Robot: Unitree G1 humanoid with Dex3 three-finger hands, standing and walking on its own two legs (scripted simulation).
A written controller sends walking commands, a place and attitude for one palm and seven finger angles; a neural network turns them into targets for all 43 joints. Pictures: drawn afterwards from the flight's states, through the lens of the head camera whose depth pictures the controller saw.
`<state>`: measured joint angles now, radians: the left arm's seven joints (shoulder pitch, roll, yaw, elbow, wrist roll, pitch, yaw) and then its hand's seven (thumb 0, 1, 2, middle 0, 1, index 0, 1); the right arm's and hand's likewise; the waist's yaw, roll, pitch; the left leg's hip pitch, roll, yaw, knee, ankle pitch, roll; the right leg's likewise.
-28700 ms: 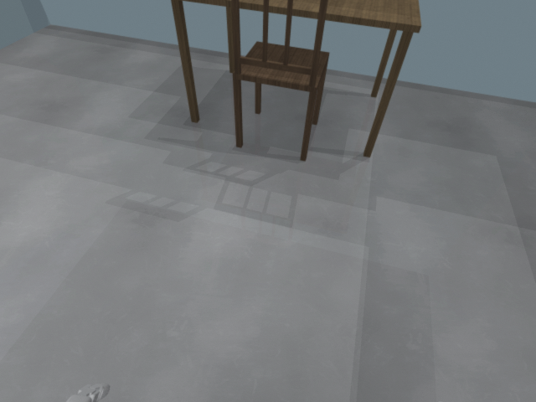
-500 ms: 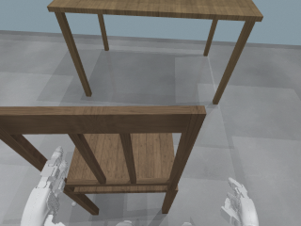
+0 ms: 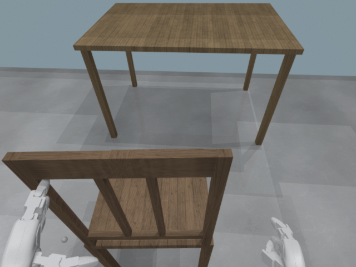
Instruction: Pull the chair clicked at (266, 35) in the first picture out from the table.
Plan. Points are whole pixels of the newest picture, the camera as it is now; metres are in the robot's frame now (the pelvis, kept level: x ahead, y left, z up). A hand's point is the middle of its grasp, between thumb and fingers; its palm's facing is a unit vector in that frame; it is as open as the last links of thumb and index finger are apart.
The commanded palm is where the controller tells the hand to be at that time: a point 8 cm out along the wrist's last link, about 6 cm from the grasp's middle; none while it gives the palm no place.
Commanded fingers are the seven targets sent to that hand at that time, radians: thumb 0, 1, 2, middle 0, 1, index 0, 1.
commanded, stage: draw the hand back to the body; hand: left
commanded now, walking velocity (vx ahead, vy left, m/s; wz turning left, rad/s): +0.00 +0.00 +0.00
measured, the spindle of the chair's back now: (116, 210) +0.26 +0.19 -0.04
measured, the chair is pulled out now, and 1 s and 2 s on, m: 0.74 0.73 0.72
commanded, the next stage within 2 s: step back with the hand held close in 0.84 s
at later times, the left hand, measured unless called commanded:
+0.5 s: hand (43, 229) +0.16 +0.26 +0.10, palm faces +0.30 -0.79 -0.53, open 7.7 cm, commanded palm +0.14 +0.30 +0.20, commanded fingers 0.00 0.90 0.90 -0.20 -0.30 -0.20 -0.30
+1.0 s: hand (45, 229) +0.16 +0.25 +0.10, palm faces +0.33 -0.79 -0.51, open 6.6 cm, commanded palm +0.15 +0.29 +0.20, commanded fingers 0.00 0.90 0.90 -0.20 -0.30 -0.20 -0.30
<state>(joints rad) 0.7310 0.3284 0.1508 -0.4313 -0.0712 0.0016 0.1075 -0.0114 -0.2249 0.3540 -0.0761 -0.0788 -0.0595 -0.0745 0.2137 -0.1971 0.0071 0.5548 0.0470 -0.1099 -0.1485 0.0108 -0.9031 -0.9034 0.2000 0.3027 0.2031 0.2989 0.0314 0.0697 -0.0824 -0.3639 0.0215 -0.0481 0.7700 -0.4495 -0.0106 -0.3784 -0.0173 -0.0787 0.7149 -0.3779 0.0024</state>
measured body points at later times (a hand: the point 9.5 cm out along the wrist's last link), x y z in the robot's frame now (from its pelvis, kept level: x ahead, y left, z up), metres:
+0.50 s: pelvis +0.01 -0.01 +0.02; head +0.00 -0.03 +0.47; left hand +0.14 +0.30 +0.13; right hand +0.21 -0.22 -0.06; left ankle -0.03 +0.12 -0.71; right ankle +0.00 -0.12 -0.71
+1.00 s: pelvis +0.01 -0.01 +0.02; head +0.01 -0.04 +0.47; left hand +0.14 +0.29 +0.13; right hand +0.21 -0.22 -0.06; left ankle -0.03 +0.12 -0.71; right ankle +0.00 -0.12 -0.71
